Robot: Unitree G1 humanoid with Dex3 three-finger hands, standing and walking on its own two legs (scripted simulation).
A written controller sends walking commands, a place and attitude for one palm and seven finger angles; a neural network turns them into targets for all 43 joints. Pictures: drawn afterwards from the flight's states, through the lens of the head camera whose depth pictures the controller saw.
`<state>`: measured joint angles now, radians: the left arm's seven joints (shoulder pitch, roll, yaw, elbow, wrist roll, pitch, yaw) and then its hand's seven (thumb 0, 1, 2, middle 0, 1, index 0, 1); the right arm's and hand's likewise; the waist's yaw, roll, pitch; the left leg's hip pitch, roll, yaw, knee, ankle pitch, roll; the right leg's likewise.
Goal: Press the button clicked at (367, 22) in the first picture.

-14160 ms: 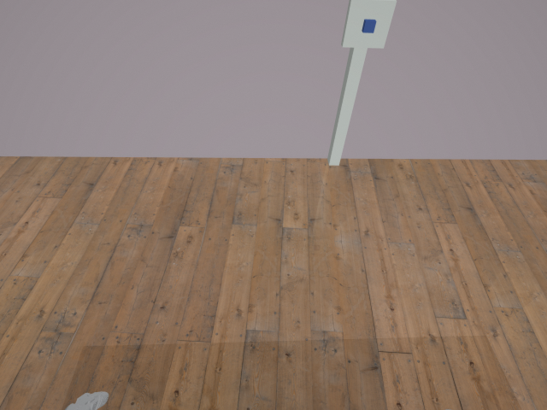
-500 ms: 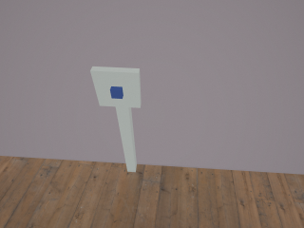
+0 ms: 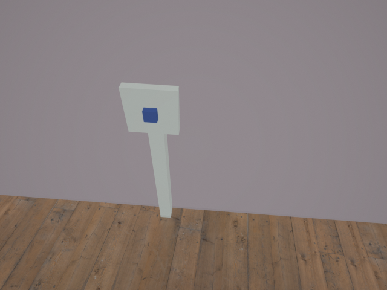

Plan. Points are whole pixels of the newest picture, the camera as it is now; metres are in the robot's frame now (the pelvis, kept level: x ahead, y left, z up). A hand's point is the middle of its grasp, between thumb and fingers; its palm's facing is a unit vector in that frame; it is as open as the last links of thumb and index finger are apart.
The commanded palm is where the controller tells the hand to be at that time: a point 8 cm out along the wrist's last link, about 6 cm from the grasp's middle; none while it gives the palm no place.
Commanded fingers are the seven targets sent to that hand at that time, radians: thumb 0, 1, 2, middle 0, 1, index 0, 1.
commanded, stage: come to a stop and stand still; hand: left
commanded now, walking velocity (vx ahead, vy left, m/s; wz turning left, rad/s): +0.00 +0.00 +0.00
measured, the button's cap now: (150, 114) +0.63 +0.18 +0.00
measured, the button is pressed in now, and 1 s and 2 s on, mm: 0 0 0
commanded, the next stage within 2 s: look again from close up in 0.96 s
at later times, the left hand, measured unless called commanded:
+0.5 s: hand out of the picture -0.01 +0.26 -0.16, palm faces -0.06 -0.94 -0.32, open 7.3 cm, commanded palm none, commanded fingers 0.00 0.90 0.90 -0.20 -0.30 -0.20 -0.30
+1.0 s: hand out of the picture +0.02 +0.25 -0.16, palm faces -0.10 -0.95 -0.28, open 7.4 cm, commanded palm none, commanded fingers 0.00 0.90 0.90 -0.20 -0.30 -0.20 -0.30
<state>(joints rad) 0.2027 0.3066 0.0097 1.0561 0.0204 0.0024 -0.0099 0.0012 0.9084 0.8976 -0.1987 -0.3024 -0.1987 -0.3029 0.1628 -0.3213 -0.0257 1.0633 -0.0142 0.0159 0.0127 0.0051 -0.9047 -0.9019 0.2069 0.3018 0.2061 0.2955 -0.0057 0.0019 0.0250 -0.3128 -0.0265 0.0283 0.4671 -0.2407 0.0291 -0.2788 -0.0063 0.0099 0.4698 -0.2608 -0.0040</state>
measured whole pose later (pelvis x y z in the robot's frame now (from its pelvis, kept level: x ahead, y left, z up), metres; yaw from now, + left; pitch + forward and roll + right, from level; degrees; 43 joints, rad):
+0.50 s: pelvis -0.05 +0.02 +0.00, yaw -4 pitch -2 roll +0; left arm 0.27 0.30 0.04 1.07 0.02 0.03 0.01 0.00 0.91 0.90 -0.20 -0.30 -0.20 -0.30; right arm 0.21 -0.30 -0.05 1.06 -0.01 0.02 0.00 0.01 -0.90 -0.90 0.21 0.30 0.21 0.30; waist -0.02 0.01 0.02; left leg -0.34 -0.03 0.09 0.37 -0.08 0.02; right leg -0.09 0.01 -0.03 0.43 -0.31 -0.04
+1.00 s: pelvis -0.06 +0.04 +0.01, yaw -5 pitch -1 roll +0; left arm 0.17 0.28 0.00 1.08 0.01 -0.01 0.01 0.00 0.91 0.90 -0.20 -0.30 -0.20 -0.30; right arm 0.13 -0.27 0.01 1.11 0.00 0.00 0.01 0.00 -0.90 -0.90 0.21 0.30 0.21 0.30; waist -0.01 -0.01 0.02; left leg -0.23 -0.02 -0.02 0.35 -0.10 0.01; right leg -0.10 -0.01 -0.02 0.37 -0.25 0.00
